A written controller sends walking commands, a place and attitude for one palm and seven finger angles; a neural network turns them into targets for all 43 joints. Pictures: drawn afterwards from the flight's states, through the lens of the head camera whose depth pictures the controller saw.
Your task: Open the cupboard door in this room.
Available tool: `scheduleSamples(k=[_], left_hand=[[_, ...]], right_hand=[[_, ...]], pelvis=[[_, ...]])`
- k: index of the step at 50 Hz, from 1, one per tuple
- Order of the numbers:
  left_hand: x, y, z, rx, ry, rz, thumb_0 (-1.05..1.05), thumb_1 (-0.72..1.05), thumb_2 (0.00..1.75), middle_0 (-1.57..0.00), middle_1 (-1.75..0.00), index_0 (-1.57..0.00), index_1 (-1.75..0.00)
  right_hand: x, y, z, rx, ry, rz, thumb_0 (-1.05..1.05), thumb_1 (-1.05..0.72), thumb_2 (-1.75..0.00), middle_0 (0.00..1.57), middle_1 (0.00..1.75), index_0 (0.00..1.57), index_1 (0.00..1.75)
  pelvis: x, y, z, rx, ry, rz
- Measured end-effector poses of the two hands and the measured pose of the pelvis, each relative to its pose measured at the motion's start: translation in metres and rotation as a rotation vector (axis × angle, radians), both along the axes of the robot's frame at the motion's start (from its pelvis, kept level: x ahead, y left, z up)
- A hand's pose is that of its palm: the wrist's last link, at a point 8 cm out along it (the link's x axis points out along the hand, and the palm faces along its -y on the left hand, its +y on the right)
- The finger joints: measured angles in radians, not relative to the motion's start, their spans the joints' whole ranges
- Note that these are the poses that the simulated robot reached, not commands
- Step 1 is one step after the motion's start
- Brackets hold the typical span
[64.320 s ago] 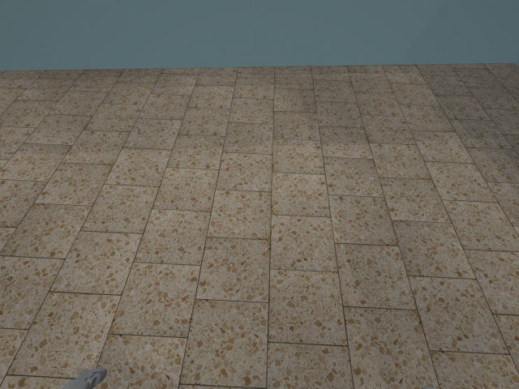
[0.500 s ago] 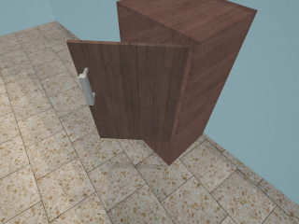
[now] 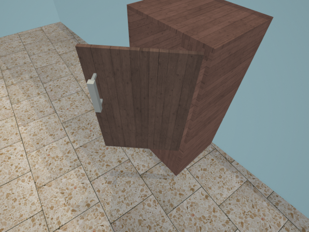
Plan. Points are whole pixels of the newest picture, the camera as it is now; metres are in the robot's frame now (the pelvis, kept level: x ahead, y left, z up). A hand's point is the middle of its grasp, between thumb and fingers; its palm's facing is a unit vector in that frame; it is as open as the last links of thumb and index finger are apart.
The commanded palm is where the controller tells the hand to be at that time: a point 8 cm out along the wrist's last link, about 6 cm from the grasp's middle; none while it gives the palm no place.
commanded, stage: come to a stop and stand still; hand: left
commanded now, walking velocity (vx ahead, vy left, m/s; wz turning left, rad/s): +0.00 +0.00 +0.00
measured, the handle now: (96, 93) +0.57 +0.25 -0.01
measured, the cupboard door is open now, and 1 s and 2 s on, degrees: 45 45 45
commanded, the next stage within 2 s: look again from close up in 0.10 s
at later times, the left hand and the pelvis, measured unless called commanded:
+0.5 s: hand out of the picture +0.00 +0.22 -0.18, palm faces -0.01 -0.97 -0.25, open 7.4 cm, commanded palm none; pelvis -0.02 +0.03 -0.01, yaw -1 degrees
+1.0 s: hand out of the picture -0.02 +0.20 -0.19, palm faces +0.00 -0.98 -0.20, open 7.4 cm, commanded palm none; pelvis -0.01 +0.02 -0.01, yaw -1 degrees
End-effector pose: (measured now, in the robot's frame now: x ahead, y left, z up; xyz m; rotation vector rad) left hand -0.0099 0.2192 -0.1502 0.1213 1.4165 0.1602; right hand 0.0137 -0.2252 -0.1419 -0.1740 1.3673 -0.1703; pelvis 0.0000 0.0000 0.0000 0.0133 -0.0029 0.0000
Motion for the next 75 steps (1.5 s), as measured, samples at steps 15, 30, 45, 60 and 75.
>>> scheduleSamples(k=[15, 30, 45, 60, 75], left_hand=[[-0.006, 0.015, 0.001, 0.023, -0.01, -0.054, 0.01, 0.91, 0.89, -0.2, -0.3, -0.2, -0.3], [0.0, 0.048, 0.007, 0.075, -0.063, -0.075, 0.01, 0.91, 0.9, -0.2, -0.29, -0.2, -0.3], [-0.011, 0.03, 0.001, 0.034, -0.02, -0.066, 0.01, 0.91, 0.89, -0.2, -0.3, -0.2, -0.3], [-0.002, 0.042, -0.011, 0.019, 0.072, -0.025, 0.01, 0.91, 0.89, -0.2, -0.3, -0.2, -0.3], [0.075, 0.038, 0.003, 0.077, -0.133, -0.106, 0.01, 0.91, 0.9, -0.2, -0.29, -0.2, -0.3]], right_hand=[[-0.009, 0.011, -0.006, 0.013, -0.023, -0.001, 0.01, -0.91, -0.9, 0.2, 0.3, 0.2, 0.3], [-0.031, 0.03, -0.015, 0.046, -0.031, 0.002, 0.01, -0.93, -0.9, 0.2, 0.3, 0.2, 0.3], [-0.02, 0.013, -0.007, 0.018, -0.031, 0.008, 0.01, -0.91, -0.9, 0.2, 0.3, 0.2, 0.3], [0.023, 0.027, -0.005, -0.014, -0.058, 0.01, 0.01, -0.91, -0.9, 0.2, 0.3, 0.2, 0.3], [0.026, 0.018, -0.014, 0.028, -0.053, -0.044, 0.01, -0.92, -0.9, 0.2, 0.3, 0.2, 0.3]], pelvis=[[-0.012, 0.017, -0.005, -0.027, 0.016, -0.008], [-0.028, 0.031, -0.009, -0.002, 0.002, -0.018], [-0.022, 0.019, -0.007, 0.001, 0.009, -0.025], [0.017, 0.034, -0.012, 0.004, 0.006, -0.04], [0.014, 0.023, -0.012, -0.008, 0.017, -0.038]])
